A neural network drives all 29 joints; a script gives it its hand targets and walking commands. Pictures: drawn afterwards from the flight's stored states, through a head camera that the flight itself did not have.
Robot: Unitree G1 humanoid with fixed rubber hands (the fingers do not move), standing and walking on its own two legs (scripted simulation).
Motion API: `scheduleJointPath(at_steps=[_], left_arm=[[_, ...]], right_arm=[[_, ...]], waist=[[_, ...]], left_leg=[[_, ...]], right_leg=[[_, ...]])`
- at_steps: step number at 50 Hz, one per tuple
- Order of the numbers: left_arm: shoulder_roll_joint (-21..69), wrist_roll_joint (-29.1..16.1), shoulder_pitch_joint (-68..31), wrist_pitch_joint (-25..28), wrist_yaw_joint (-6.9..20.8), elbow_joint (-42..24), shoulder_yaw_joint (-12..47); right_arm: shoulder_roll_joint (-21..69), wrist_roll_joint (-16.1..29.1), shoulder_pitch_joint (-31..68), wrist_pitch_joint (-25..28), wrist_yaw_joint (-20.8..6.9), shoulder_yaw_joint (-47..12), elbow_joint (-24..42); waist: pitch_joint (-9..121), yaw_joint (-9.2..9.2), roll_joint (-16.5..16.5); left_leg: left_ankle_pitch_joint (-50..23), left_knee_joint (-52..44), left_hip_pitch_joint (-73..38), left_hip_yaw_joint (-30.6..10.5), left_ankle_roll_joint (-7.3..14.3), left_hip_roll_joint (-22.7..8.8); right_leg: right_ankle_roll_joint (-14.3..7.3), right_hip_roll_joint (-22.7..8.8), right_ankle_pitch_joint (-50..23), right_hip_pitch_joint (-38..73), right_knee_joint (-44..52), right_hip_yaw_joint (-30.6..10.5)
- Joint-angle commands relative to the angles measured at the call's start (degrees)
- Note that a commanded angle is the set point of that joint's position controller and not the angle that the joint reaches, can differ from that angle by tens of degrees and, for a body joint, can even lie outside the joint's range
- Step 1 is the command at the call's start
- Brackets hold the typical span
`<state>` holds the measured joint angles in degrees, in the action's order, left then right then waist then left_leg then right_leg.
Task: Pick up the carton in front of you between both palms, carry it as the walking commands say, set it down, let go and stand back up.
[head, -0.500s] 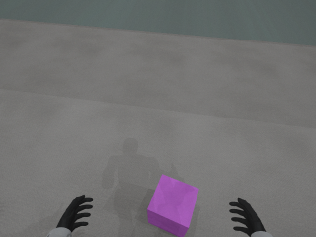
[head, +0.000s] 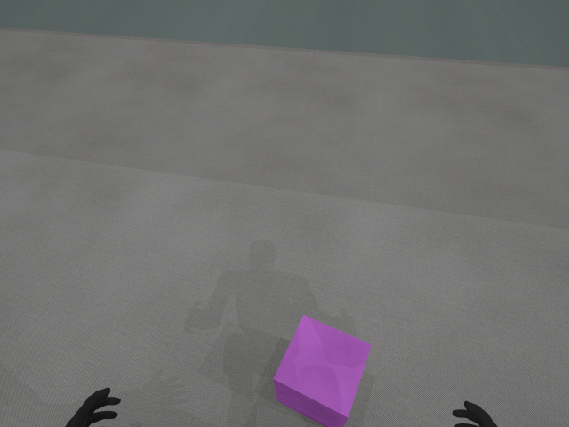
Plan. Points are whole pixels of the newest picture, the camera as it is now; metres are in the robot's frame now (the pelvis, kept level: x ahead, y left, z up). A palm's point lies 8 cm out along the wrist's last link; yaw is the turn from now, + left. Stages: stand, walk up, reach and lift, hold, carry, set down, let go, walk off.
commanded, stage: stand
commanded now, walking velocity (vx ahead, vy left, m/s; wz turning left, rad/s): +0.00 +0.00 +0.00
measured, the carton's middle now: (321, 374) +0.38 -0.07 -0.64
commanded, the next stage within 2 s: none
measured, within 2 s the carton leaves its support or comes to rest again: neither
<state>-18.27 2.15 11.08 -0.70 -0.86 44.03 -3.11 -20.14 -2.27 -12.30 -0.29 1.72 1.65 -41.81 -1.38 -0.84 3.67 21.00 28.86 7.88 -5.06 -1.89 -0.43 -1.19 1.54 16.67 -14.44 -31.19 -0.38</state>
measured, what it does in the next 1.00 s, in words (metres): stands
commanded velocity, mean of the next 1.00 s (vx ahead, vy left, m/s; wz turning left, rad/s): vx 0.00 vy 0.00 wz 0.00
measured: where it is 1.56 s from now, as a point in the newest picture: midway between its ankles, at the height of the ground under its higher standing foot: outside the picture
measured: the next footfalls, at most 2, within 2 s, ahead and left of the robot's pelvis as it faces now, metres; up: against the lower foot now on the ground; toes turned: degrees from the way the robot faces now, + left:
none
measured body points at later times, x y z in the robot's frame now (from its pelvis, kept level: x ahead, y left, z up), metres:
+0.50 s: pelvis -0.01 +0.00 +0.01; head -0.01 -0.02 +0.46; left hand +0.10 +0.31 -0.09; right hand +0.11 -0.30 -0.11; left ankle -0.06 +0.15 -0.73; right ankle +0.00 -0.11 -0.73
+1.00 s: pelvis -0.02 +0.00 +0.01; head -0.02 -0.01 +0.46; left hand +0.08 +0.32 -0.10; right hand +0.07 -0.31 -0.12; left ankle -0.06 +0.15 -0.73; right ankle +0.00 -0.11 -0.73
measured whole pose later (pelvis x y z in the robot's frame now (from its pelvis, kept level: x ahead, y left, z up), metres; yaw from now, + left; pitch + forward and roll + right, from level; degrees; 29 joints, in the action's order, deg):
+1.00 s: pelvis -0.02 +0.00 +0.01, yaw -1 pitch -2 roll +0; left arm -20.9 1.1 6.7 -0.1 -0.1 58.2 -1.7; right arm -22.4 -1.7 -10.5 1.0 1.4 -0.2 -54.6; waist -1.9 -0.8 2.1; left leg 15.6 21.3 3.5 -3.7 -1.8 -0.8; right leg -0.8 1.3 11.1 -10.2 -23.7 -1.3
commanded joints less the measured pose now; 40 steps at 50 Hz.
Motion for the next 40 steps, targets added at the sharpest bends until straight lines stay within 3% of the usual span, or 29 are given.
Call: scheduleJointPath(at_steps=[1, 8, 27, 40], left_arm=[[-9.4, -0.2, -0.8, 0.7, -0.4, -1.8, -2.1], [-9.6, -0.4, -2.5, 0.8, -0.3, 1.2, -1.9], [-11.0, -0.7, -5.5, 0.9, 0.3, 7.4, -1.5], [-12.2, -0.9, -6.1, 1.1, 0.5, 10.3, -0.9]], right_arm=[[-7.4, 0.2, 0.0, 0.8, 0.4, 1.4, 2.2], [-8.0, 0.3, 0.8, 1.0, 0.7, 0.8, 0.0], [-9.8, 0.2, 2.2, 1.8, 0.5, 0.1, -5.5], [-10.7, 0.4, 2.4, 1.9, 0.1, 0.0, -8.7]], waist=[[4.9, 0.13, -3.8], [4.3, -0.09, -3.1], [1.4, -0.31, -3.1], [0.8, -0.16, -3.1]], left_leg=[[-21.9, -2.2, 0.5, -1.0, 1.4, -3.0], [-22.2, -3.9, 0.1, -1.1, 1.3, -3.5], [-14.7, -9.1, 1.0, -1.8, 1.7, -4.5], [-13.2, -10.7, 0.7, -1.9, 2.0, -4.9]], right_leg=[[-0.6, -5.6, -22.7, 6.1, 4.3, -4.8], [-0.5, -5.8, -23.1, 7.5, 5.4, -4.7], [-0.7, -6.3, -14.0, 7.9, 9.8, -6.2], [-0.8, -6.6, -12.2, 7.7, 10.9, -6.9]])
